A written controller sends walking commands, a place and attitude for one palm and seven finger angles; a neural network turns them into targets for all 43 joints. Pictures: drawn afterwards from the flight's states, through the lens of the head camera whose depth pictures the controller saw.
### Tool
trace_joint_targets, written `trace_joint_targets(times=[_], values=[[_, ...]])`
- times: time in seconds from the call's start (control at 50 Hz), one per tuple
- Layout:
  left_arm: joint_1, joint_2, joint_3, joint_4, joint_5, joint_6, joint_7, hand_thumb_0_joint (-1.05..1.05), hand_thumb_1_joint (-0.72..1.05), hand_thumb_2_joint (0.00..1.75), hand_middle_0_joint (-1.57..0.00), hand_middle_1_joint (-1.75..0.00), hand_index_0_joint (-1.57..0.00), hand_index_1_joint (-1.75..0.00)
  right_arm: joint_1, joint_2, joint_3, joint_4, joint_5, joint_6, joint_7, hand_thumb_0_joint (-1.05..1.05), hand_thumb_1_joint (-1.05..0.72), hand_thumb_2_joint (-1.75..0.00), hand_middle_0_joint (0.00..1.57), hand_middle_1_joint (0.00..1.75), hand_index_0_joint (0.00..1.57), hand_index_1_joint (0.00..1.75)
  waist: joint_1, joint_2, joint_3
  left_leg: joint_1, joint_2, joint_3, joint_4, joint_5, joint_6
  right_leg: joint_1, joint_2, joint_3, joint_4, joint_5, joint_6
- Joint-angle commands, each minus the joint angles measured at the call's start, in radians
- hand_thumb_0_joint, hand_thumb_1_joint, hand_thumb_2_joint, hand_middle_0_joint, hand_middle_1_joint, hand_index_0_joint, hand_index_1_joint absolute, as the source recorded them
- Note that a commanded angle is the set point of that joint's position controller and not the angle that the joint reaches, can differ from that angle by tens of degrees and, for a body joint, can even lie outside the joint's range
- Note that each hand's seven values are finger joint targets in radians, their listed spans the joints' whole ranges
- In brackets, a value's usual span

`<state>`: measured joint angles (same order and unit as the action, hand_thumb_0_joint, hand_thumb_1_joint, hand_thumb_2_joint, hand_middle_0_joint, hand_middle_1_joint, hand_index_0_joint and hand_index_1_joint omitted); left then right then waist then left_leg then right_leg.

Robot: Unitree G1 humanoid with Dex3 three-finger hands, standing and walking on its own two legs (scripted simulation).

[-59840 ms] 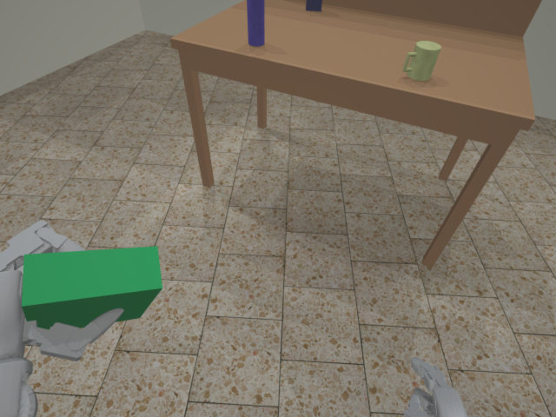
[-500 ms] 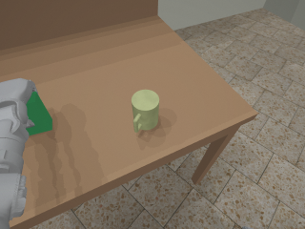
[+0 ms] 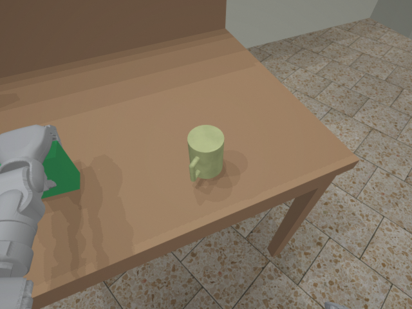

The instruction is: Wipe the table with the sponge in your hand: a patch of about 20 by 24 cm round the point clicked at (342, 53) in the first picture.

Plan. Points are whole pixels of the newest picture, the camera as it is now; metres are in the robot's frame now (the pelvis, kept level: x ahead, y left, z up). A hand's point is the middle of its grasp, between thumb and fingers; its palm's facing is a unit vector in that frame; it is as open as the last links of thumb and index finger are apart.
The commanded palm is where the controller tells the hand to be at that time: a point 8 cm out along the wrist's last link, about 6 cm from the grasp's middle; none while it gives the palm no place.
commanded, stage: wipe back along the first lane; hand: left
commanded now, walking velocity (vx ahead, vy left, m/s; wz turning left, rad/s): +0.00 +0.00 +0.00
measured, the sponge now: (39, 179) +0.34 +0.39 +0.03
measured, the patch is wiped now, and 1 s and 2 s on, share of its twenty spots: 1.00 1.00 1.00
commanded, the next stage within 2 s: lift the sponge slowly off the table in 1.26 s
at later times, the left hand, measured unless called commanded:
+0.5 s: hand (40, 178) +0.32 +0.35 +0.07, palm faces -0.03 -0.01 -1.00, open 9.2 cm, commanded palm +0.28 +0.33 +0.11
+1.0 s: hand (42, 198) +0.28 +0.32 +0.07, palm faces +0.00 -0.03 -1.00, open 9.1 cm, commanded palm +0.24 +0.31 +0.11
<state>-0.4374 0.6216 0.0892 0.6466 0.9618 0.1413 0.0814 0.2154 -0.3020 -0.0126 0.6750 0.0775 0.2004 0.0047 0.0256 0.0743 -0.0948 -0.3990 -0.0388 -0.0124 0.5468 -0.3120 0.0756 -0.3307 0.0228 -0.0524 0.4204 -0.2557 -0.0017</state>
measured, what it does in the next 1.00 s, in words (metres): stands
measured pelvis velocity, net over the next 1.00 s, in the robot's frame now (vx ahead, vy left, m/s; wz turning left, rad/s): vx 0.01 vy -0.01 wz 0.00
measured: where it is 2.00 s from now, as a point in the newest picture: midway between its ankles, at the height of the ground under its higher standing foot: outside the picture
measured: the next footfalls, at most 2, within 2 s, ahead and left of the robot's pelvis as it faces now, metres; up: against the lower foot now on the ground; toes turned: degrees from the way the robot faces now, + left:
none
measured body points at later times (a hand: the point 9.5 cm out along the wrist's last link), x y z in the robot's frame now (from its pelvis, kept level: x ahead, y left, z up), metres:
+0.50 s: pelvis -0.01 -0.01 +0.00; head +0.02 -0.02 +0.45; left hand +0.32 +0.34 +0.13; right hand +0.15 -0.26 -0.12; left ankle -0.03 +0.07 -0.74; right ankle -0.04 -0.13 -0.74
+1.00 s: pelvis +0.01 -0.01 +0.00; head +0.02 -0.03 +0.45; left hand +0.28 +0.32 +0.13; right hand +0.22 -0.24 -0.10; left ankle -0.03 +0.07 -0.74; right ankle -0.04 -0.13 -0.74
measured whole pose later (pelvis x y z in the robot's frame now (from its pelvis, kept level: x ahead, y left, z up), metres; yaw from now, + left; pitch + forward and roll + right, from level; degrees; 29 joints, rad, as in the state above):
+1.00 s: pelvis +0.01 -0.01 +0.00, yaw +0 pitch +5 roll -2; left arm 0.01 0.55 0.03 0.11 0.90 0.29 0.08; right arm 0.11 -0.29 0.02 0.61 0.08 0.15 0.01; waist 0.07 0.10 -0.09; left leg -0.28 -0.04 -0.01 0.52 -0.33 0.07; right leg -0.22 0.02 -0.05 0.41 -0.28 0.00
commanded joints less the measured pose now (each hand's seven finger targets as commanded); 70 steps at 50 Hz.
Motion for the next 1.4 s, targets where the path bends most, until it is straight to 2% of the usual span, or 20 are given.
trace_joint_targets(times=[0.0,0.08,0.18,0.24,0.3,0.34,0.38,0.48,0.5,0.66,0.76,0.84,0.86,0.9,0.94,1.0,1.04,1.16,1.26,1.38], values=[[-0.205,0.198,-0.021,-0.122,0.027,0.042,-0.015,0.00,0.10,1.30,-1.20,-1.60,-1.20,-1.60,-0.076,-0.155,-0.046,-0.134,0.001,-0.038,-0.015,0.00,-0.90,-0.90,0.20,0.30,0.20,0.30,-0.007,0.000,-0.219,0.218,0.034,-0.078,-0.038,0.518,-0.036,0.051,0.035,-0.003,0.002,0.262,-0.070],[-0.203,0.245,0.009,-0.070,0.030,0.053,-0.027,0.00,0.10,1.30,-1.20,-1.60,-1.20,-1.60,-0.083,-0.159,-0.031,-0.136,0.001,-0.041,-0.028,0.00,-0.90,-0.90,0.20,0.30,0.20,0.30,-0.001,-0.047,-0.188,0.154,0.016,-0.052,-0.060,0.367,-0.020,0.085,0.032,0.002,-0.007,0.230,-0.075],[-0.180,0.207,-0.020,-0.049,0.039,0.039,-0.042,0.00,0.10,1.30,-1.20,-1.60,-1.20,-1.60,-0.090,-0.151,-0.026,-0.150,0.002,-0.044,-0.033,0.00,-0.90,-0.90,0.20,0.30,0.20,0.30,0.002,-0.035,-0.176,0.151,0.017,-0.052,-0.059,0.339,-0.023,0.068,0.032,0.001,-0.005,0.204,-0.078],[-0.120,0.201,-0.004,-0.101,0.032,0.024,-0.042,0.00,0.10,1.30,-1.20,-1.60,-1.20,-1.60,-0.109,-0.144,-0.023,-0.173,0.001,-0.047,-0.028,0.00,-0.90,-0.90,0.20,0.30,0.20,0.30,0.021,0.006,-0.197,0.162,0.023,-0.062,-0.055,0.393,-0.030,0.082,0.032,0.006,0.000,0.230,-0.085],[-0.063,0.135,-0.040,-0.140,0.016,0.027,-0.034,0.00,0.10,1.30,-1.20,-1.60,-1.20,-1.60,-0.105,-0.142,-0.033,-0.176,0.001,-0.049,-0.021,0.00,-0.90,-0.90,0.20,0.30,0.20,0.30,0.013,-0.019,-0.199,0.182,0.027,-0.066,-0.044,0.417,-0.033,0.068,0.035,0.000,0.002,0.236,-0.079],[-0.009,0.157,-0.004,-0.183,-0.001,0.033,-0.029,0.00,0.10,1.30,-1.20,-1.60,-1.20,-1.60,-0.130,-0.144,-0.030,-0.191,0.002,-0.051,-0.018,0.00,-0.90,-0.90,0.20,0.30,0.20,0.30,0.030,-0.028,-0.211,0.169,0.028,-0.066,-0.049,0.425,-0.029,0.103,0.033,0.009,0.001,0.260,-0.080],[-0.021,0.136,-0.025,-0.197,-0.008,0.053,-0.023,0.00,0.10,1.30,-1.20,-1.60,-1.20,-1.60,-0.129,-0.146,-0.034,-0.182,0.003,-0.049,-0.019,0.00,-0.90,-0.90,0.20,0.30,0.20,0.30,0.014,-0.061,-0.184,0.163,0.025,-0.058,-0.052,0.391,-0.025,0.096,0.033,0.004,-0.003,0.257,-0.073],[0.066,0.122,-0.020,-0.249,-0.022,0.092,-0.019,0.00,0.10,1.30,-1.20,-1.60,-1.20,-1.60,-0.149,-0.143,-0.033,-0.182,0.006,-0.057,-0.018,0.00,-0.90,-0.90,0.20,0.30,0.20,0.30,0.026,-0.061,-0.172,0.173,0.025,-0.062,-0.059,0.423,-0.028,0.117,0.032,-0.002,0.000,0.270,-0.073],[0.071,0.077,-0.062,-0.276,-0.026,0.099,-0.024,0.00,0.10,1.30,-1.20,-1.60,-1.20,-1.60,-0.157,-0.139,-0.030,-0.186,0.008,-0.060,-0.017,0.00,-0.90,-0.90,0.20,0.30,0.20,0.30,0.019,-0.049,-0.167,0.182,0.026,-0.062,-0.060,0.430,-0.028,0.112,0.031,-0.003,-0.003,0.273,-0.072],[0.193,0.109,-0.010,-0.364,-0.058,0.135,-0.035,0.00,0.10,1.30,-1.20,-1.60,-1.20,-1.60,-0.186,-0.134,-0.022,-0.194,0.005,-0.076,-0.018,0.00,-0.90,-0.90,0.20,0.30,0.20,0.30,0.036,-0.086,-0.177,0.185,0.021,-0.051,-0.059,0.450,-0.020,0.185,0.026,0.006,0.001,0.354,-0.068],[0.267,0.062,-0.038,-0.450,-0.064,0.148,-0.042,0.00,0.10,1.30,-1.20,-1.60,-1.20,-1.60,-0.202,-0.125,-0.020,-0.206,0.004,-0.088,-0.009,0.00,-0.90,-0.90,0.20,0.30,0.20,0.30,0.039,-0.054,-0.172,0.214,0.031,-0.059,-0.054,0.526,-0.025,0.180,0.025,0.001,0.004,0.374,-0.064],[0.393,0.094,0.023,-0.527,-0.089,0.147,-0.035,0.00,0.10,1.30,-1.20,-1.60,-1.20,-1.60,-0.224,-0.121,-0.018,-0.214,-0.001,-0.096,0.003,0.00,-0.90,-0.90,0.20,0.30,0.20,0.30,0.060,-0.076,-0.182,0.211,0.033,-0.058,-0.047,0.568,-0.030,0.224,0.022,0.017,0.012,0.460,-0.063],[0.389,0.058,-0.007,-0.543,-0.091,0.156,-0.034,0.00,0.10,1.30,-1.20,-1.60,-1.20,-1.60,-0.215,-0.116,-0.018,-0.216,-0.001,-0.097,0.003,0.00,-0.90,-0.90,0.20,0.30,0.20,0.30,0.051,-0.091,-0.183,0.205,0.031,-0.052,-0.046,0.567,-0.029,0.223,0.018,0.006,0.014,0.464,-0.057],[0.414,0.041,-0.014,-0.572,-0.099,0.167,-0.031,0.00,0.10,1.30,-1.20,-1.60,-1.20,-1.60,-0.221,-0.117,-0.018,-0.217,-0.001,-0.097,0.004,0.00,-0.90,-0.90,0.20,0.30,0.20,0.30,0.052,-0.084,-0.159,0.205,0.034,-0.054,-0.053,0.569,-0.032,0.211,0.019,0.002,0.009,0.456,-0.055],[0.437,0.089,0.033,-0.615,-0.104,0.179,-0.023,0.00,0.10,1.30,-1.20,-1.60,-1.20,-1.60,-0.250,-0.118,-0.016,-0.222,-0.003,-0.097,0.005,0.00,-0.90,-0.90,0.20,0.30,0.20,0.30,0.066,-0.075,-0.153,0.206,0.034,-0.055,-0.058,0.547,-0.033,0.222,0.022,0.016,0.007,0.447,-0.061],[0.424,0.043,-0.011,-0.621,-0.100,0.201,-0.021,0.00,0.10,1.30,-1.20,-1.60,-1.20,-1.60,-0.236,-0.115,-0.016,-0.216,-0.001,-0.095,0.000,0.00,-0.90,-0.90,0.20,0.30,0.20,0.30,0.052,-0.076,-0.126,0.207,0.035,-0.054,-0.064,0.541,-0.035,0.198,0.021,0.002,0.000,0.420,-0.057],[0.484,0.070,0.022,-0.669,-0.107,0.208,-0.017,0.00,0.10,1.30,-1.20,-1.60,-1.20,-1.60,-0.274,-0.114,-0.012,-0.228,-0.003,-0.100,0.002,0.00,-0.90,-0.90,0.20,0.30,0.20,0.30,0.074,-0.071,-0.147,0.217,0.032,-0.055,-0.065,0.531,-0.033,0.227,0.024,0.016,0.003,0.429,-0.062],[0.503,-0.002,-0.046,-0.734,-0.097,0.233,-0.017,0.00,0.10,1.30,-1.20,-1.60,-1.20,-1.60,-0.269,-0.103,-0.010,-0.239,-0.001,-0.107,0.001,0.00,-0.90,-0.90,0.20,0.30,0.20,0.30,0.065,-0.052,-0.154,0.227,0.036,-0.059,-0.069,0.524,-0.034,0.213,0.022,0.002,0.006,0.381,-0.060],[0.563,0.028,-0.008,-0.753,-0.103,0.238,-0.012,0.00,0.10,1.30,-1.20,-1.60,-1.20,-1.60,-0.282,-0.101,-0.006,-0.238,-0.003,-0.107,-0.001,0.00,-0.90,-0.90,0.20,0.30,0.20,0.30,0.074,-0.096,-0.133,0.195,0.030,-0.054,-0.080,0.447,-0.032,0.232,0.023,0.006,0.007,0.357,-0.061],[0.532,0.029,-0.015,-0.795,-0.094,0.246,-0.004,0.00,0.10,1.30,-1.20,-1.60,-1.20,-1.60,-0.298,-0.098,-0.004,-0.234,-0.005,-0.108,-0.005,0.00,-0.90,-0.90,0.20,0.30,0.20,0.30,0.073,-0.059,-0.095,0.200,0.031,-0.058,-0.092,0.415,-0.031,0.211,0.026,0.007,-0.002,0.312,-0.066]])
